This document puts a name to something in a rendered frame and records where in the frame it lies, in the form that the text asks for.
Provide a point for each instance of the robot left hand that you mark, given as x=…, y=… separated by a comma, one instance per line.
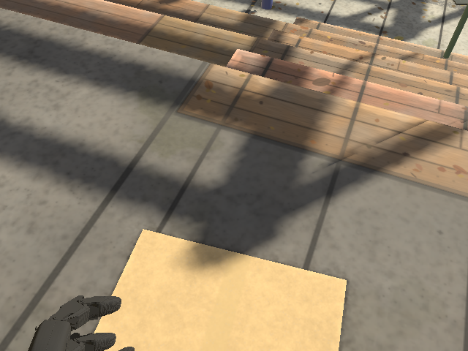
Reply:
x=54, y=334

